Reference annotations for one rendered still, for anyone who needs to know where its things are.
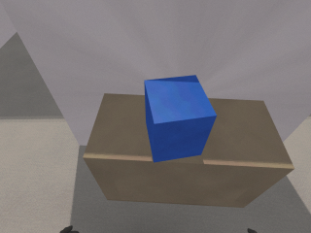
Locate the carton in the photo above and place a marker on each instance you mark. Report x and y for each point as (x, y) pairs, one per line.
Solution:
(179, 117)

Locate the pedestal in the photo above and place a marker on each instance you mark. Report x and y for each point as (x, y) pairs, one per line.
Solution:
(244, 155)

